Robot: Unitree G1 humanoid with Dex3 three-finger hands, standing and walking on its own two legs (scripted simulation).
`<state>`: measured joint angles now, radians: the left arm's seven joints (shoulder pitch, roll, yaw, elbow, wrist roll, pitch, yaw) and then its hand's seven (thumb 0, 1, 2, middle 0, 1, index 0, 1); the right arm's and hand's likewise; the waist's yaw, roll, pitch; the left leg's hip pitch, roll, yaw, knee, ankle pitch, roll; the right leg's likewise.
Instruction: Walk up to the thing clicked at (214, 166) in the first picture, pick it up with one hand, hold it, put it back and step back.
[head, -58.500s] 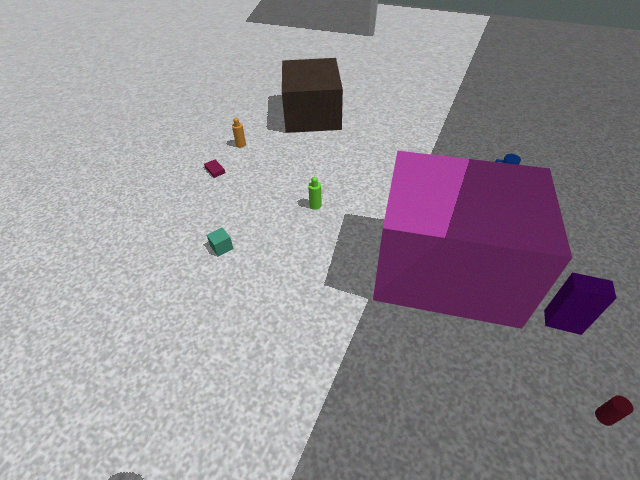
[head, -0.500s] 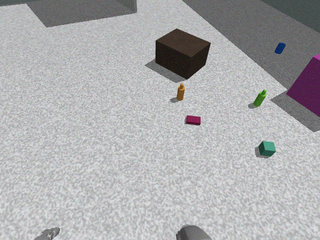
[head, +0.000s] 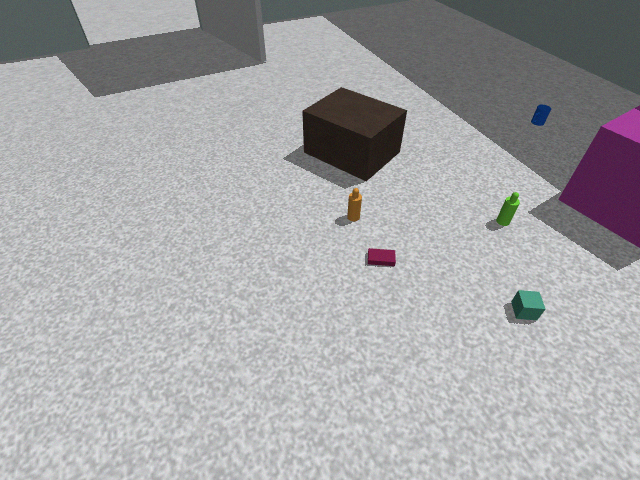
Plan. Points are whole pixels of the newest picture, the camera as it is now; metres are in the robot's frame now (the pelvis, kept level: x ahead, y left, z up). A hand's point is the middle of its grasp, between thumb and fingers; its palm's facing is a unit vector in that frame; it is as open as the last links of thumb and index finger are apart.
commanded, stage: step back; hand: right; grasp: from above
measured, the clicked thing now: (381, 257) +1.10 -0.25 -0.75
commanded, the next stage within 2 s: stand in 0.50 s
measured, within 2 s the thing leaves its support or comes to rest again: neither
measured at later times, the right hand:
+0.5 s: hand out of the picture +0.15 -0.28 -0.14, palm faces +0.00 +0.93 -0.36, open 7.3 cm
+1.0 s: hand out of the picture +0.10 -0.26 -0.14, palm faces -0.04 +0.94 -0.33, open 7.3 cm
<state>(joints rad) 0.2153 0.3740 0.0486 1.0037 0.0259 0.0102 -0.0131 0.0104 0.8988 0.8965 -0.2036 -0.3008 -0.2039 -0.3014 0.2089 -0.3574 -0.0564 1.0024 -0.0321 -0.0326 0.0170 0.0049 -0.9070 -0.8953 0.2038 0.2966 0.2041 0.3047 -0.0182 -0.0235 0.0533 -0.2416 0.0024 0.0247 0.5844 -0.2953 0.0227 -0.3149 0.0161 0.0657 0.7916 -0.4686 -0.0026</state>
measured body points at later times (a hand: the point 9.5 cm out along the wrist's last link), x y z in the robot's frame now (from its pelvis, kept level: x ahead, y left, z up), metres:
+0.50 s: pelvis +0.04 -0.02 +0.01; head +0.06 -0.03 +0.46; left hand +0.16 +0.27 -0.11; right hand +0.15 -0.33 -0.12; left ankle +0.02 +0.12 -0.73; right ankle +0.04 -0.14 -0.73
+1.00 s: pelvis +0.02 -0.01 +0.02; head +0.02 -0.01 +0.47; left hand +0.09 +0.29 -0.11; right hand +0.10 -0.31 -0.11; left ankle +0.02 +0.12 -0.73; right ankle +0.04 -0.14 -0.73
